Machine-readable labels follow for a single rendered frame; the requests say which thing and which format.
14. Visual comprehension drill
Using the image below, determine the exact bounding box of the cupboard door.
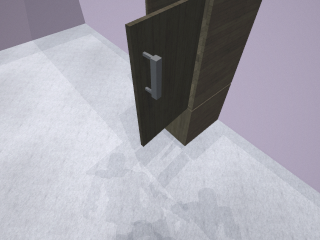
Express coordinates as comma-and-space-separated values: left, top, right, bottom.
125, 0, 206, 147

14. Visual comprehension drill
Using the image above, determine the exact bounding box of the handle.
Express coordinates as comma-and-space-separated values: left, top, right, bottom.
142, 52, 162, 100

